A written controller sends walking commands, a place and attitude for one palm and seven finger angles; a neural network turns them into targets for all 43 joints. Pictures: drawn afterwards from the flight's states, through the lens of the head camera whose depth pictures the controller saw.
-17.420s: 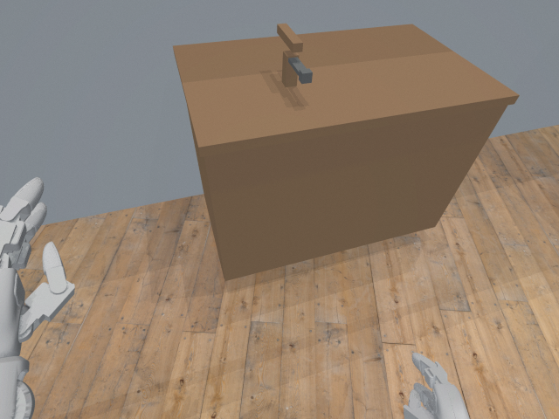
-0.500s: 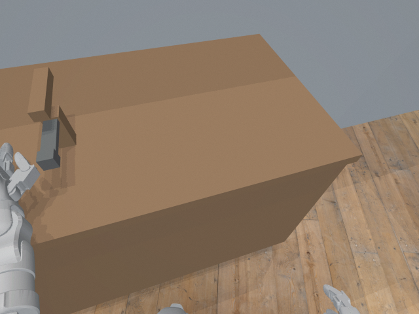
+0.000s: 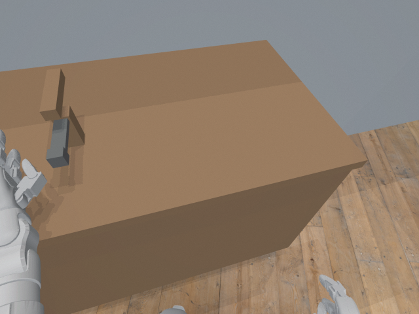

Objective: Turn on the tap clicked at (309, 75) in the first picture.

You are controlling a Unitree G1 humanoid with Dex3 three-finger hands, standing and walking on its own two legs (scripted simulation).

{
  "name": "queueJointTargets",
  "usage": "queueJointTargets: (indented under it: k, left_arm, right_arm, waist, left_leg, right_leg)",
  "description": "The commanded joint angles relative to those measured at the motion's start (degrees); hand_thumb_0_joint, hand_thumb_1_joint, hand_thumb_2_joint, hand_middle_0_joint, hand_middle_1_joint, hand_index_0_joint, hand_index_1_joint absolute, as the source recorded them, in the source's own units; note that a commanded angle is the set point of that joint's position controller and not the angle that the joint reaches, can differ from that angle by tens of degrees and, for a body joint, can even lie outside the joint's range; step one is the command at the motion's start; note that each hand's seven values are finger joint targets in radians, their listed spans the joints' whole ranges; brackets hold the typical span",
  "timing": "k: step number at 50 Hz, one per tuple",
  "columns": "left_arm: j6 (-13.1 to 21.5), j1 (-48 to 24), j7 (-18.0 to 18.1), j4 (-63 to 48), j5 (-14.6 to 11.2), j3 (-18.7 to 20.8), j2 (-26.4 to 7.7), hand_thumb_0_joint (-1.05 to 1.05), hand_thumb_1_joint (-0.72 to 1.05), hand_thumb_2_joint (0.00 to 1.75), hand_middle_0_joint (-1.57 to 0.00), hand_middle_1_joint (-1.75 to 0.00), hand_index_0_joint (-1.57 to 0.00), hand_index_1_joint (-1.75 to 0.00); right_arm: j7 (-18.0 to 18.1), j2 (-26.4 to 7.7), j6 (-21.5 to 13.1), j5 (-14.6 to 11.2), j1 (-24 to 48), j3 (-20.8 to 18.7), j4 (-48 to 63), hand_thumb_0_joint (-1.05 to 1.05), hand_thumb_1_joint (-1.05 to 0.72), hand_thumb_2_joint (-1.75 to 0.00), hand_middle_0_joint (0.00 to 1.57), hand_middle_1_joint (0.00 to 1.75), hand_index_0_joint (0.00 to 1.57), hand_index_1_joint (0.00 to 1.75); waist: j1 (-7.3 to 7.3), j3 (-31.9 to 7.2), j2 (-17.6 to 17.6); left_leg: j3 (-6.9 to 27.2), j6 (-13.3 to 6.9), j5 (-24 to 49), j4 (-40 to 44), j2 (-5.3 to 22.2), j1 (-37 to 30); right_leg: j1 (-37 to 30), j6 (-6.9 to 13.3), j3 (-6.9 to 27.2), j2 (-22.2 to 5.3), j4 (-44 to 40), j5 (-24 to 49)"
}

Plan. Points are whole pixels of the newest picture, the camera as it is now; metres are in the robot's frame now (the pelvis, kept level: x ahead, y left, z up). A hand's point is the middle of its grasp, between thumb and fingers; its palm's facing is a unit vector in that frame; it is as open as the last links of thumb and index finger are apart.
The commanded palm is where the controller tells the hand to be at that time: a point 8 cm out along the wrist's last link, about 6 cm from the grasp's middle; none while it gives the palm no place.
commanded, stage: push the lever round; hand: left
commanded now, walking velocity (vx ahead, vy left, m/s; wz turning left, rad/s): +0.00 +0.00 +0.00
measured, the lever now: (58, 157) +0.36 +0.32 +0.09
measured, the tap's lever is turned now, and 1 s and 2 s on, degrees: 0 19 47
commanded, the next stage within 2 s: none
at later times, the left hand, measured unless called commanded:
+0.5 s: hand (59, 174) +0.33 +0.30 +0.08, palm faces +0.57 -0.82 -0.07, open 7.8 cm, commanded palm +0.29 +0.32 +0.08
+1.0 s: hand (79, 166) +0.35 +0.27 +0.08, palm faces +0.62 -0.78 -0.05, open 7.8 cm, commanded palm +0.30 +0.29 +0.08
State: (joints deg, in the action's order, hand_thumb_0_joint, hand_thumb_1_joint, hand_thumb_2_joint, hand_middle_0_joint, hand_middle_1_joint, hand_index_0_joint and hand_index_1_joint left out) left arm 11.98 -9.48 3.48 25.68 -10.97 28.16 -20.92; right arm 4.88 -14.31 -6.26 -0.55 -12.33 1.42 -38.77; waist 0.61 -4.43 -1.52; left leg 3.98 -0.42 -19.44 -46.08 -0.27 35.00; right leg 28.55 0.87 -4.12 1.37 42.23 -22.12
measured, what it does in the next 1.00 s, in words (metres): stands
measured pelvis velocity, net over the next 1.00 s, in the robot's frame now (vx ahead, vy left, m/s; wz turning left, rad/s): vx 0.00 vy -0.01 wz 0.00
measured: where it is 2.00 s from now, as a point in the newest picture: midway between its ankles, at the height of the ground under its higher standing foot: outside the picture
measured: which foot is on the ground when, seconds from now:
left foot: down 0.00-1.00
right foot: down 0.00-1.00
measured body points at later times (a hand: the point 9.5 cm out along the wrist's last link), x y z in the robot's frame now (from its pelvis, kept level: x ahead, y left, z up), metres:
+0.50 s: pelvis +0.00 -0.01 +0.00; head +0.03 -0.01 +0.45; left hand +0.29 +0.34 +0.09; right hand +0.14 -0.26 -0.10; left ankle +0.04 +0.11 -0.71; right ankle -0.01 -0.11 -0.71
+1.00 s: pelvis +0.00 -0.01 +0.00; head +0.03 -0.01 +0.45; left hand +0.31 +0.31 +0.09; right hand +0.15 -0.26 -0.10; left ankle +0.04 +0.11 -0.71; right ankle -0.01 -0.11 -0.71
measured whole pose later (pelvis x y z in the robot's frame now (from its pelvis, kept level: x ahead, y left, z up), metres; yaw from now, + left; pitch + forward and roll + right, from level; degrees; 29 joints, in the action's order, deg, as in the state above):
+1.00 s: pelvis +0.00 -0.01 +0.00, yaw +0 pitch +8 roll -2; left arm 11.7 -11.6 16.5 24.6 -6.8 22.0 -14.3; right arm 3.1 -14.2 -4.2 0.4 -12.7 0.9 -38.7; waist -0.3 -5.3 -2.0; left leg 4.1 0.6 -19.7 -45.6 0.3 34.1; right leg 28.2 1.9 -4.1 1.9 42.8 -22.8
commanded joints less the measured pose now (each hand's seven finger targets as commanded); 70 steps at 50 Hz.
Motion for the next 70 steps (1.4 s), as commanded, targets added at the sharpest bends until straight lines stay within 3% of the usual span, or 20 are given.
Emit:
queueJointTargets:
  k: [1, 9, 14, 16, 19, 25, 29, 32, 34, 36, 39, 40, 44, 56, 59, 61, 64, 65, 68, 70]
  left_arm:
    - [4.7, -16.7, 0.3, -13.8, 0.2, 0.4, -13.9, 0.00, 0.90, 0.90, -0.15, -0.15, -0.15, -0.15]
    - [3.6, -10.8, 2.5, -14.3, 0.3, 3.9, -16.1, 0.00, 0.90, 0.90, -0.15, -0.15, -0.15, -0.15]
    - [4.5, -13.1, 3.5, -15.8, 1.0, 1.6, -13.9, 0.00, 0.90, 0.90, -0.15, -0.15, -0.15, -0.15]
    - [4.4, -15.5, 3.4, -14.0, 0.7, 0.1, -12.9, 0.00, 0.90, 0.90, -0.15, -0.15, -0.15, -0.15]
    - [4.8, -16.6, 3.4, -14.2, 1.2, 0.8, -14.2, 0.00, 0.90, 0.90, -0.15, -0.15, -0.15, -0.15]
    - [5.1, -19.1, 4.0, -13.4, 1.8, -3.0, -11.0, 0.00, 0.90, 0.90, -0.15, -0.15, -0.15, -0.15]
    - [5.0, -21.0, 4.7, -12.0, 2.2, -0.9, -13.9, 0.00, 0.90, 0.90, -0.15, -0.15, -0.15, -0.15]
    - [5.1, -21.0, 5.6, -13.5, 2.2, -4.1, -9.8, 0.00, 0.90, 0.90, -0.15, -0.15, -0.15, -0.15]
    - [4.9, -18.8, 7.1, -11.8, 2.5, -0.8, -12.4, 0.00, 0.90, 0.90, -0.15, -0.15, -0.15, -0.15]
    - [4.9, -19.1, 7.9, -12.9, 2.7, -3.0, -9.7, 0.00, 0.90, 0.90, -0.15, -0.15, -0.15, -0.15]
    - [4.4, -17.4, 9.8, -13.2, 3.5, -2.0, -10.2, 0.00, 0.90, 0.90, -0.15, -0.15, -0.15, -0.15]
    - [4.3, -19.1, 10.3, -13.8, 3.7, -4.2, -7.9, 0.00, 0.90, 0.90, -0.15, -0.15, -0.15, -0.15]
    - [3.9, -17.7, 12.1, -13.6, 4.3, -2.5, -8.9, 0.00, 0.90, 0.90, -0.15, -0.15, -0.15, -0.15]
    - [2.8, -24.1, 17.9, -14.2, 6.9, -8.3, -2.4, 0.00, 0.90, 0.90, -0.15, -0.15, -0.15, -0.15]
    - [2.4, -23.9, 19.8, -13.5, 7.9, -5.6, -4.9, 0.00, 0.90, 0.90, -0.15, -0.15, -0.15, -0.15]
    - [2.3, -24.1, 20.7, -14.4, 8.2, -9.2, -0.6, 0.00, 0.90, 0.90, -0.15, -0.15, -0.15, -0.15]
    - [1.8, -22.3, 22.7, -14.3, 9.2, -7.8, -1.4, 0.00, 0.90, 0.90, -0.15, -0.15, -0.15, -0.15]
    - [1.5, -22.9, 23.2, -14.5, 9.4, -10.2, 1.0, 0.00, 0.90, 0.90, -0.15, -0.15, -0.15, -0.15]
    - [1.1, -24.2, 24.9, -14.5, 10.1, -10.4, 1.2, 0.00, 0.90, 0.90, -0.15, -0.15, -0.15, -0.15]
    - [1.0, -25.3, 26.2, -15.9, 10.8, -11.3, 2.7, 0.00, 0.90, 0.90, -0.15, -0.15, -0.15, -0.15]
  right_arm:
    - [0.6, -8.7, -2.5, -0.1, 1.2, -3.0, 6.7, 0.00, -0.90, -0.90, 0.20, 0.30, 0.20, 0.30]
    - [0.0, -8.6, -1.8, -0.1, 1.6, -3.1, 7.7, 0.00, -0.90, -0.90, 0.20, 0.30, 0.20, 0.30]
    - [-0.1, -8.4, -1.8, -0.1, 2.2, -3.0, 7.6, 0.00, -0.90, -0.90, 0.20, 0.30, 0.20, 0.30]
    - [0.0, -8.6, -1.8, -0.1, 2.0, -2.9, 7.3, 0.00, -0.90, -0.90, 0.20, 0.30, 0.20, 0.30]
    - [0.3, -8.6, -1.7, -0.1, 2.2, -2.9, 6.9, 0.00, -0.90, -0.90, 0.20, 0.30, 0.20, 0.30]
    - [0.3, -8.5, -2.1, 0.0, 1.7, -2.9, 6.6, 0.00, -0.90, -0.90, 0.20, 0.30, 0.20, 0.30]
    - [0.4, -8.7, -1.7, -0.1, 1.6, -2.8, 6.0, 0.00, -0.90, -0.90, 0.20, 0.30, 0.20, 0.30]
    - [-0.1, -8.2, -1.9, 0.2, 1.9, -2.9, 6.8, 0.00, -0.90, -0.90, 0.20, 0.30, 0.20, 0.30]
    - [-0.2, -8.4, -1.6, 0.3, 1.8, -3.0, 6.4, 0.00, -0.90, -0.90, 0.20, 0.30, 0.20, 0.30]
    - [-0.6, -8.1, -1.4, 0.3, 1.9, -3.0, 7.1, 0.00, -0.90, -0.90, 0.20, 0.30, 0.20, 0.30]
    - [-0.8, -8.1, -1.0, 0.4, 2.4, -3.0, 7.1, 0.00, -0.90, -0.90, 0.20, 0.30, 0.20, 0.30]
    - [-1.0, -7.9, -1.0, 0.5, 2.3, -2.9, 7.3, 0.00, -0.90, -0.90, 0.20, 0.30, 0.20, 0.30]
    - [-1.1, -8.1, -0.6, 0.7, 2.5, -3.1, 7.4, 0.00, -0.90, -0.90, 0.20, 0.30, 0.20, 0.30]
    - [-1.2, -7.5, -0.1, 1.2, 3.1, -3.2, 6.8, 0.00, -0.90, -0.90, 0.20, 0.30, 0.20, 0.30]
    - [-1.3, -7.6, 0.4, 1.4, 2.9, -3.5, 6.3, 0.00, -0.90, -0.90, 0.20, 0.30, 0.20, 0.30]
    - [-1.7, -7.1, 0.3, 1.6, 3.0, -3.5, 6.9, 0.00, -0.90, -0.90, 0.20, 0.30, 0.20, 0.30]
    - [-2.0, -7.2, 0.7, 1.8, 2.8, -3.7, 6.7, 0.00, -0.90, -0.90, 0.20, 0.30, 0.20, 0.30]
    - [-2.3, -7.0, 0.8, 1.7, 3.1, -3.7, 7.1, 0.00, -0.90, -0.90, 0.20, 0.30, 0.20, 0.30]
    - [-2.4, -7.0, 0.9, 1.9, 3.2, -3.8, 7.0, 0.00, -0.90, -0.90, 0.20, 0.30, 0.20, 0.30]
    - [-2.5, -6.7, 1.1, 2.1, 3.3, -3.9, 7.0, 0.00, -0.90, -0.90, 0.20, 0.30, 0.20, 0.30]
  waist:
    - [-1.52, -15.1, -5.7]
    - [0.35, -14.6, -3.3]
    - [-0.73, -13.1, -4.9]
    - [-1.80, -12.5, -3.1]
    - [-1.44, -13.2, -4.1]
    - [-2.29, -14.2, -3.8]
    - [-2.05, -14.3, -3.5]
    - [-2.13, -15.7, -4.6]
    - [-1.31, -15.2, -2.5]
    - [-1.54, -16.1, -2.2]
    - [-0.96, -15.1, -3.7]
    - [-1.77, -14.9, -3.4]
    - [-1.08, -14.7, -1.8]
    - [-2.76, -15.5, -2.2]
    - [-2.08, -16.6, -2.6]
    - [-2.44, -17.3, -2.4]
    - [-1.59, -17.9, -2.5]
    - [-2.16, -17.2, -2.5]
    - [-2.51, -16.8, -0.7]
    - [-2.42, -17.5, -2.6]
  left_leg:
    - [1.6, -0.6, 10.1, 6.4, 0.3, -13.9]
    - [0.8, -0.9, 11.9, 6.5, 0.1, -11.9]
    - [0.5, -1.0, 9.6, 6.4, 0.2, -11.6]
    - [0.4, -1.1, 7.5, 6.3, 0.0, -10.9]
    - [0.3, -1.3, 7.1, 6.5, -0.1, -11.1]
    - [0.5, -1.3, 6.5, 6.2, -0.2, -12.1]
    - [0.4, -1.3, 6.6, 6.0, -0.3, -11.0]
    - [0.2, -1.2, 7.7, 5.8, -0.3, -12.4]
    - [0.2, -1.3, 8.2, 5.7, -0.3, -11.1]
    - [0.1, -1.2, 9.4, 5.5, -0.3, -11.5]
    - [-0.1, -1.2, 9.7, 5.6, -0.3, -11.1]
    - [-0.2, -1.2, 9.6, 5.6, -0.4, -11.5]
    - [-0.3, -1.3, 10.4, 5.6, -0.3, -10.8]
    - [0.1, -0.9, 9.1, 5.6, -0.3, -12.1]
    - [0.2, -0.8, 10.9, 5.4, -0.2, -12.2]
    - [0.1, -0.7, 12.2, 5.1, -0.2, -13.0]
    - [0.4, -0.4, 14.3, 5.0, 0.0, -12.8]
    - [0.2, -0.4, 13.9, 4.9, 0.0, -13.0]
    - [0.1, -0.5, 13.3, 4.9, 0.2, -12.6]
    - [0.2, -0.3, 14.4, 4.9, 0.1, -13.6]
  right_leg:
    - [-0.9, 0.9, 1.5, 0.5, -5.1, 11.6]
    - [-4.0, 0.7, 1.6, 0.4, -5.4, 14.2]
    - [-2.5, 0.7, 1.9, 0.4, -5.6, 12.3]
    - [-1.7, 0.4, 2.0, 0.4, -6.0, 11.1]
    - [-2.1, 0.6, 2.4, 0.3, -6.2, 10.6]
    - [-1.6, 0.5, 2.4, 0.2, -6.1, 10.5]
    - [-2.3, 0.5, 2.6, 0.0, -6.0, 11.0]
    - [-2.4, 0.4, 2.5, 0.0, -5.9, 12.2]
    - [-3.4, 0.4, 2.5, 0.1, -5.9, 12.8]
    - [-3.8, 0.4, 2.2, 0.0, -5.4, 14.1]
    - [-3.9, 0.5, 2.4, -0.1, -5.6, 14.1]
    - [-3.4, 0.4, 2.3, -0.1, -5.6, 14.3]
    - [-4.6, 0.5, 2.4, -0.1, -5.8, 15.4]
    - [-2.6, 0.5, 2.0, -0.2, -5.7, 13.3]
    - [-3.5, 0.7, 2.0, -0.2, -5.3, 14.7]
    - [-3.4, 0.7, 1.7, -0.1, -5.0, 15.7]
    - [-4.2, 0.9, 1.5, 0.0, -4.5, 16.8]
    - [-3.5, 0.8, 1.4, -0.1, -4.5, 16.4]
    - [-3.5, 0.8, 1.4, -0.1, -5.0, 16.2]
    - [-3.4, 0.9, 1.3, -0.1, -4.5, 16.4]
